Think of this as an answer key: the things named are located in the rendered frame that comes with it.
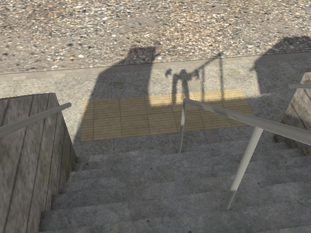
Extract stairs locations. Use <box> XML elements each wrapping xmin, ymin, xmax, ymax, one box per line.
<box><xmin>36</xmin><ymin>137</ymin><xmax>311</xmax><ymax>233</ymax></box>

